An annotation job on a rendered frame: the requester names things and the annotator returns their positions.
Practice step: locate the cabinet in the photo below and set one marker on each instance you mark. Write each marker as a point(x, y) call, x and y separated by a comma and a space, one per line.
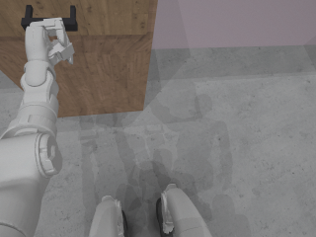
point(108, 75)

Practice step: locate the drawer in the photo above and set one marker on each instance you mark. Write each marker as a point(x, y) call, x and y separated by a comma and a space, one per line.
point(93, 17)

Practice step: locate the handle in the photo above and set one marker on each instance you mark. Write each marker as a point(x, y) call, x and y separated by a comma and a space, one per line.
point(70, 24)

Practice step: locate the robot right foot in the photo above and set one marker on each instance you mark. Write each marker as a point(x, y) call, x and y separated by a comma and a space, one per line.
point(160, 219)

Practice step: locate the left robot upper arm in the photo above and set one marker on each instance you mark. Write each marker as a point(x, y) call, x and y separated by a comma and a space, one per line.
point(27, 163)

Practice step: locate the robot left hand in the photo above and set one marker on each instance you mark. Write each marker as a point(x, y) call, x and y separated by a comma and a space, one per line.
point(39, 47)

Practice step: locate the right robot shin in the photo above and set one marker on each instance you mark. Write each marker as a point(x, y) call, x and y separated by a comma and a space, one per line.
point(168, 224)

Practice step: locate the robot left forearm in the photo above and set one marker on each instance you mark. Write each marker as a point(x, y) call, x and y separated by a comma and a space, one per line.
point(39, 108)

